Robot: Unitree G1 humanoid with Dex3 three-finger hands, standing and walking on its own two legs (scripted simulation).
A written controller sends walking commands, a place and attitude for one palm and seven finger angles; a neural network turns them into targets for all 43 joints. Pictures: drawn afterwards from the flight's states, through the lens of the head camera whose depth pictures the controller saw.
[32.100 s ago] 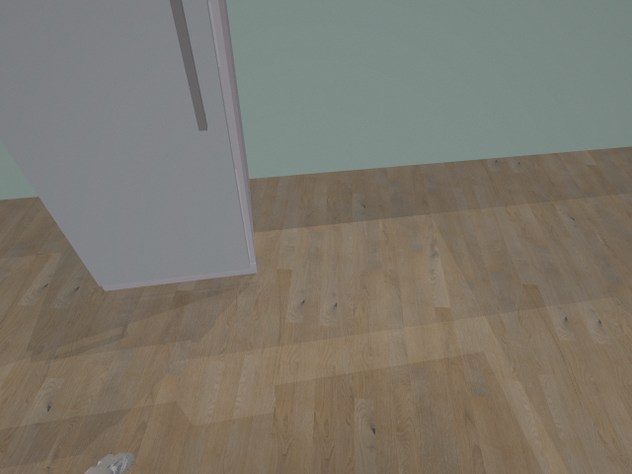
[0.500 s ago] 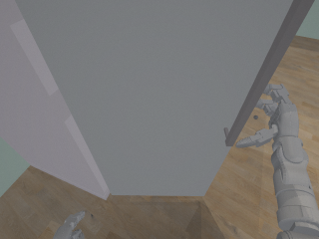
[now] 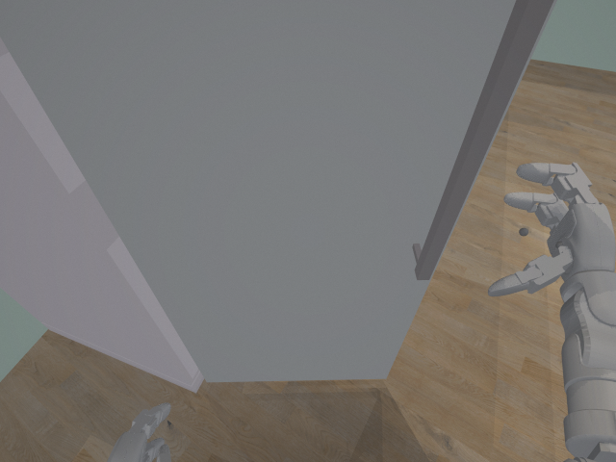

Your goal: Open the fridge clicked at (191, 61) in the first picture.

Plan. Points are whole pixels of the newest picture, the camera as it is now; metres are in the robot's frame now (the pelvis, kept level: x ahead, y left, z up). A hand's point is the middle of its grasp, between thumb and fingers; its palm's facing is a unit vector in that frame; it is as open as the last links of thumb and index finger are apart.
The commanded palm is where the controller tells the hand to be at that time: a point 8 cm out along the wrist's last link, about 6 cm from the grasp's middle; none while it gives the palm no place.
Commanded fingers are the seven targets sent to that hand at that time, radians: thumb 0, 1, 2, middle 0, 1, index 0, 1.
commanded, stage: slip the hand off the handle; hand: right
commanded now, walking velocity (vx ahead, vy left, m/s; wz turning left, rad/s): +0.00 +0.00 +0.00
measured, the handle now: (457, 163) +0.44 -0.15 +0.19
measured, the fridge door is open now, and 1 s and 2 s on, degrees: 68 68 68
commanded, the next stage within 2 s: draw the hand back to the body in 0.70 s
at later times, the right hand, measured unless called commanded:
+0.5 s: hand (539, 291) +0.29 -0.22 +0.14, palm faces +0.08 +0.98 -0.15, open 14.7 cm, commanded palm +0.26 -0.26 +0.14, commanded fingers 0.00 0.55 -0.20 0.25 1.15 0.25 1.15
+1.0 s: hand (563, 319) +0.25 -0.22 +0.15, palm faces +0.16 +0.99 -0.01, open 14.7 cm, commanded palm +0.21 -0.26 +0.15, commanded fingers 0.00 0.55 -0.20 0.25 1.15 0.25 1.15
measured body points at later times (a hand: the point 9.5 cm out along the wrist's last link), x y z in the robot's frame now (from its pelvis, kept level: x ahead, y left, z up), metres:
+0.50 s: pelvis -0.02 +0.01 +0.00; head -0.02 +0.01 +0.45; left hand +0.15 +0.24 -0.08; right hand +0.28 -0.27 +0.15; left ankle -0.01 +0.13 -0.72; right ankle +0.02 -0.09 -0.72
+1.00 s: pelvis -0.01 +0.02 +0.01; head -0.03 +0.04 +0.46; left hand +0.18 +0.25 -0.06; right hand +0.24 -0.28 +0.15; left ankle -0.01 +0.13 -0.72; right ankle +0.02 -0.09 -0.72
